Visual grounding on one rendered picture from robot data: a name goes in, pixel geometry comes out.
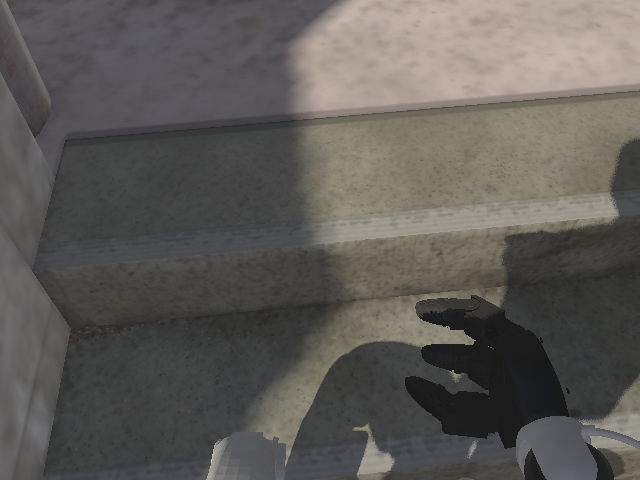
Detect stairs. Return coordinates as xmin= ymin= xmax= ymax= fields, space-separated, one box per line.
xmin=32 ymin=214 xmax=640 ymax=480

